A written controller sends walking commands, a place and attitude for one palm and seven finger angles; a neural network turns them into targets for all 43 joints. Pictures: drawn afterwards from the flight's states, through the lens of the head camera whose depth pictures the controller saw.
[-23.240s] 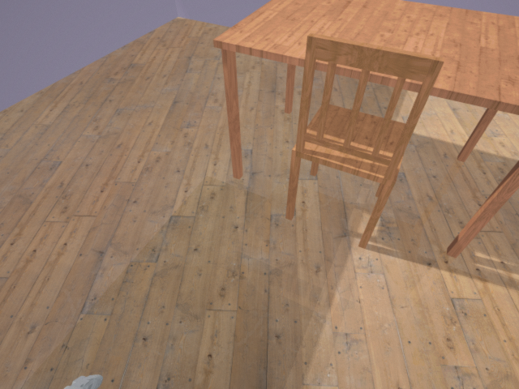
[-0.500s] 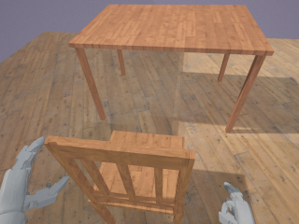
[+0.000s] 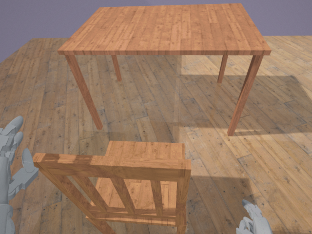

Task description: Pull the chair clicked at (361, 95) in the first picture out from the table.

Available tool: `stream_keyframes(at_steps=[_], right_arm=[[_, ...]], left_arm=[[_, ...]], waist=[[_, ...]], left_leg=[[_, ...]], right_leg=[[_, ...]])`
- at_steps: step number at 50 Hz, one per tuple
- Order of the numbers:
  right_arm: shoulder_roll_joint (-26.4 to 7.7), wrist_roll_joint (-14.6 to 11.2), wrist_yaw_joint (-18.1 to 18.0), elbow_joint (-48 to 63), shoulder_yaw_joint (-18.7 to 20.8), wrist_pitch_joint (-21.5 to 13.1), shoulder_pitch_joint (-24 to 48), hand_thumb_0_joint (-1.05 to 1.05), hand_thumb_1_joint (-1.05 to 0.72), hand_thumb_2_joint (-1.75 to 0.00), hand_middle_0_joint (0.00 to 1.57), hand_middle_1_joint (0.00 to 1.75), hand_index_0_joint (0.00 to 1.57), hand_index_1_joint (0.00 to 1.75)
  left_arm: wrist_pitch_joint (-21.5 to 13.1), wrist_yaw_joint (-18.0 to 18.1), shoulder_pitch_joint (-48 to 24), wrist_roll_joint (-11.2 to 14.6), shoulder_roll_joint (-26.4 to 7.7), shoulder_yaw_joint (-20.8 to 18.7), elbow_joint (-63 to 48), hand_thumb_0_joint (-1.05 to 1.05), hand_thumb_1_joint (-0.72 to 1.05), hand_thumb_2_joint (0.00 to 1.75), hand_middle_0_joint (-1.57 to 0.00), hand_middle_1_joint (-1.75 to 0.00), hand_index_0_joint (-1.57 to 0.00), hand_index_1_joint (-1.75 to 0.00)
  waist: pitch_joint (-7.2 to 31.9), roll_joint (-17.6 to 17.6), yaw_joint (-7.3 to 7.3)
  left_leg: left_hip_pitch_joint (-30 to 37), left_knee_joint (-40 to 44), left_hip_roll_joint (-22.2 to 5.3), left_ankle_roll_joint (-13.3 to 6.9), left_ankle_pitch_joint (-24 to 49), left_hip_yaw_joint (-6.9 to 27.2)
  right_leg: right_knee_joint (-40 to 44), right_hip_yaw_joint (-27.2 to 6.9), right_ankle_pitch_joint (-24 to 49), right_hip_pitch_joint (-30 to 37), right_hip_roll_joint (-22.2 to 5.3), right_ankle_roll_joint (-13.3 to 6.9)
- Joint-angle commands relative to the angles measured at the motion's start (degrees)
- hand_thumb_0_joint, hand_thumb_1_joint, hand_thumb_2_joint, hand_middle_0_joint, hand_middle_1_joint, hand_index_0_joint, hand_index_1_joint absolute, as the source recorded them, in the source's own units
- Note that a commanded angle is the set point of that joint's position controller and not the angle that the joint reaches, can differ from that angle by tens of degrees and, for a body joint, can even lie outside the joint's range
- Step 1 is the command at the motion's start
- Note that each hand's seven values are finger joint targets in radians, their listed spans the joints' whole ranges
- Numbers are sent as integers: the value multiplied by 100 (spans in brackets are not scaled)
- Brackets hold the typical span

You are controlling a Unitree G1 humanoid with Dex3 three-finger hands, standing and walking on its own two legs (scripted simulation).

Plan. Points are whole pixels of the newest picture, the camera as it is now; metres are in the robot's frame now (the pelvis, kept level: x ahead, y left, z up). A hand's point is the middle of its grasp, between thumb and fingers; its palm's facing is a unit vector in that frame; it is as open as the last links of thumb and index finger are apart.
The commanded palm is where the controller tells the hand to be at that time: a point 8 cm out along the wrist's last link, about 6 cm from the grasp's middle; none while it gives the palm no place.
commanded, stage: draw the hand back to the body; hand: left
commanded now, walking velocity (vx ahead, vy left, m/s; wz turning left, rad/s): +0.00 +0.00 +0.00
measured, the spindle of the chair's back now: (124, 195) +0.25 +0.15 -0.10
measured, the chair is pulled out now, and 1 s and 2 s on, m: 0.67 0.67 0.67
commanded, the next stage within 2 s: step back with the hand held close in 0.04 s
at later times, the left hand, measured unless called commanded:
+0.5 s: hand (31, 176) +0.17 +0.27 +0.15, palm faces +0.34 -0.77 -0.55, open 7.4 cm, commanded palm +0.12 +0.31 +0.17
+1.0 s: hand out of the picture +0.11 +0.29 +0.16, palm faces +0.45 -0.74 -0.50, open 7.4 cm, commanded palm +0.04 +0.33 +0.17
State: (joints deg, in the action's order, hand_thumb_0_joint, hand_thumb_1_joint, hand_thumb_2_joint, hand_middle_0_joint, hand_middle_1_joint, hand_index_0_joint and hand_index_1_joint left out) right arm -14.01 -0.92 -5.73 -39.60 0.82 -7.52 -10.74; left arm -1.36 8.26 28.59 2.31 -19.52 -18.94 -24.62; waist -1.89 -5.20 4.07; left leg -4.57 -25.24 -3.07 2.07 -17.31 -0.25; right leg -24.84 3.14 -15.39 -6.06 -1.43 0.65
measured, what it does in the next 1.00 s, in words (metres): shifts its weight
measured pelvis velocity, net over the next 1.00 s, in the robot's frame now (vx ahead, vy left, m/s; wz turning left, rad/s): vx -0.10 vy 0.03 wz -0.01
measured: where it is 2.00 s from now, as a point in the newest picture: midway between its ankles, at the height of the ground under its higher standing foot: outside the picture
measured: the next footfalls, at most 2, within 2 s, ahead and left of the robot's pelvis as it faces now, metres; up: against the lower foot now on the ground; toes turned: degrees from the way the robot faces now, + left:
none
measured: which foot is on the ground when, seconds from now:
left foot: down 0.00-1.00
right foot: down 0.00-1.00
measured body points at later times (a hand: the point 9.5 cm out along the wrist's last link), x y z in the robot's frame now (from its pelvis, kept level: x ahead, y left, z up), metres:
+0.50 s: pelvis -0.04 +0.02 +0.00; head -0.01 -0.01 +0.45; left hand +0.15 +0.31 +0.18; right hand +0.14 -0.22 -0.10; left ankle -0.04 +0.14 -0.74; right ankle -0.02 -0.12 -0.74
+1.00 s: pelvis -0.10 +0.03 -0.01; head -0.08 +0.02 +0.44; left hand +0.08 +0.33 +0.18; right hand +0.06 -0.22 -0.10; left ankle -0.04 +0.14 -0.74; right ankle -0.02 -0.12 -0.74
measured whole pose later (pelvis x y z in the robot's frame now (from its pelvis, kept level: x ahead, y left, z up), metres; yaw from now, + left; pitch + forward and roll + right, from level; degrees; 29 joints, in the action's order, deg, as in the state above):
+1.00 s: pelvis -0.10 +0.03 -0.01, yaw -1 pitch +0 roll -1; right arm -12.5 -1.1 -5.9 -34.0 0.2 -5.7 -12.9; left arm -8.2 11.2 30.8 1.1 -23.3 -24.3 -29.1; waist -2.6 -1.5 0.4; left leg -20.9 -33.1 -1.9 -0.4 -12.0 -1.3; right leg -29.3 1.0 -10.1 -21.0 -2.3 1.8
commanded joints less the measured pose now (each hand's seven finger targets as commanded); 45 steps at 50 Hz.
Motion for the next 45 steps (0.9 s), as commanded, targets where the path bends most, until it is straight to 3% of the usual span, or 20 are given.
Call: stream_keyframes(at_steps=[1, 7, 8, 9, 11, 12, 13, 15, 17, 18, 22, 23, 25, 31, 33, 37, 38, 40, 42, 45], right_arm=[[-426, -5, -74, 949, 115, -383, 825, 0, -90, -90, 20, 30, 20, 30], [-448, 9, -66, 955, 119, -400, 853, 0, -90, -90, 20, 30, 20, 30], [-494, 13, -65, 943, 91, -417, 855, 0, -90, -90, 20, 30, 20, 30], [-607, -49, -74, 1110, 138, -241, 755, 0, -90, -90, 20, 30, 20, 30], [-503, 0, -27, 1081, 143, -46, 701, 0, -90, -90, 20, 30, 20, 30], [-499, 8, -8, 1162, 136, 33, 729, 0, -90, -90, 20, 30, 20, 30], [-531, 7, -13, 1200, 169, 81, 744, 0, -90, -90, 20, 30, 20, 30], [-474, 4, 2, 1341, 162, 196, 759, 0, -90, -90, 20, 30, 20, 30], [-439, -3, -10, 1426, 189, 283, 790, 0, -90, -90, 20, 30, 20, 30], [-477, -10, -28, 1435, 214, 308, 781, 0, -90, -90, 20, 30, 20, 30], [-388, -44, -57, 1517, 229, 346, 761, 0, -90, -90, 20, 30, 20, 30], [-407, -46, -83, 1467, 258, 339, 761, 0, -90, -90, 20, 30, 20, 30], [-371, -51, -89, 1481, 230, 304, 734, 0, -90, -90, 20, 30, 20, 30], [-409, -33, -116, 1427, 225, 188, 597, 0, -90, -90, 20, 30, 20, 30], [-431, -42, -136, 1374, 242, 150, 587, 0, -90, -90, 20, 30, 20, 30], [-430, -18, -124, 1447, 189, 63, 483, 0, -90, -90, 20, 30, 20, 30], [-481, -28, -148, 1409, 215, 46, 466, 0, -90, -90, 20, 30, 20, 30], [-469, -14, -133, 1476, 172, -1, 418, 0, -90, -90, 20, 30, 20, 30], [-472, -4, -125, 1484, 167, -50, 389, 0, -90, -90, 20, 30, 20, 30], [-506, -6, -113, 1481, 175, -119, 362, 0, -90, -90, 20, 30, 20, 30]], left_arm=[[-376, 150, -490, 1, -1054, -703, -1012, 0, 90, 90, -20, -30, -20, -30], [-409, 143, -512, -8, -1139, -748, -1080, 0, 90, 90, -20, -30, -20, -30], [-412, 127, -912, -10, -1147, -632, -1241, 0, 90, 90, -20, -30, -20, -30], [-683, 116, -1592, 149, -1870, -1365, -1503, 0, 90, 90, -20, -30, -20, -30], [-670, 30, -689, 70, -1199, -976, -762, 0, 90, 90, -20, -30, -20, -30], [-667, 10, -491, 61, -1102, -890, -757, 0, 90, 90, -20, -30, -20, -30], [-695, 19, -381, 58, -1163, -953, -871, 0, 90, 90, -20, -30, -20, -30], [-708, 47, 40, 30, -1098, -924, -993, 0, 90, 90, -20, -30, -20, -30], [-696, 87, 257, 9, -1193, -1028, -1092, 0, 90, 90, -20, -30, -20, -30], [-697, 124, 274, 9, -1330, -1119, -1218, 0, 90, 90, -20, -30, -20, -30], [-730, 190, 471, 15, -1383, -1214, -1403, 0, 90, 90, -20, -30, -20, -30], [-730, 225, 436, 23, -1531, -1321, -1456, 0, 90, 90, -20, -30, -20, -30], [-731, 237, 456, 39, -1381, -1222, -1417, 0, 90, 90, -20, -30, -20, -30], [-766, 299, 233, -5, -1319, -1101, -1457, 0, 90, 90, -20, -30, -20, -30], [-780, 346, 135, -21, -1460, -1189, -1482, 0, 90, 90, -20, -30, -20, -30], [-857, 374, 20, -69, -1402, -1143, -1536, 0, 90, 90, -20, -30, -20, -30], [-875, 404, -20, -74, -1552, -1237, -1568, 0, 90, 90, -20, -30, -20, -30], [-912, 403, -55, -90, -1416, -1152, -1560, 0, 90, 90, -20, -30, -20, -30], [-946, 418, -70, -103, -1450, -1208, -1506, 0, 90, 90, -20, -30, -20, -30], [-995, 416, -25, -99, -1436, -1229, -1612, 0, 90, 90, -20, -30, -20, -30]], waist=[[494, 314, -5], [582, 272, 24], [593, 93, -43], [-268, 156, -300], [85, 470, -329], [243, 465, -326], [473, 211, -308], [812, 151, -280], [1024, 343, -274], [1110, 167, -289], [1141, 238, -271], [1138, 126, -287], [1041, 164, -280], [715, 274, -313], [626, 262, -333], [407, 434, -335], [361, 252, -351], [300, 241, -347], [305, 324, -342], [421, 135, -346]], left_leg=[[54, 191, -77, -296, 1800, -102], [27, 224, -73, -310, 1680, -92], [43, 234, -61, -298, 1611, -86], [-363, 101, -172, -350, 1230, -28], [-282, 109, -172, -328, 1128, 21], [-289, 157, -188, -332, 1283, 19], [-231, 221, -222, -343, 1515, 6], [-130, 240, -305, -349, 2146, 17], [-112, 202, -367, -354, 2539, 41], [-141, 235, -382, -352, 2652, 68], [-314, 197, -472, -361, 2796, 114], [-352, 236, -492, -375, 2712, 172], [-550, 259, -524, -376, 2463, 212], [-1271, 243, -399, -369, 626, 242], [-1407, 234, -318, -378, -29, 220], [-1710, 180, -243, -390, -951, 278], [-1751, 227, -261, -409, -1133, 315], [-1944, 252, -270, -418, -1368, 380], [-2058, 259, -297, -441, -1444, 447], [-2124, 403, -379, -460, -1296, 557]], right_leg=[[337, -33, 1704, 39, -237, -144], [337, -51, 1554, 75, -241, -156], [383, -92, 1482, 65, -259, -162], [659, -867, 2046, -745, -498, -243], [547, -802, 2160, -537, -592, -250], [447, -705, 2185, -408, -586, -214], [343, -674, 2302, -265, -602, -201], [133, -579, 2526, -121, -565, -172], [1, -511, 2679, -65, -546, -128], [-72, -475, 2707, 16, -577, -132], [-252, -410, 2484, -129, -534, -82], [-283, -407, 2404, -136, -555, -84], [-326, -397, 2072, -233, -512, -58], [-63, -638, 1288, -458, -511, -82], [119, -793, 846, -573, -552, -115], [409, -884, -447, -996, -531, -130], [474, -915, -681, -1023, -538, -151], [435, -857, -1073, -1106, -473, -127], [385, -832, -1148, -1094, -439, -112], [129, -712, -669, -859, -348, -86]])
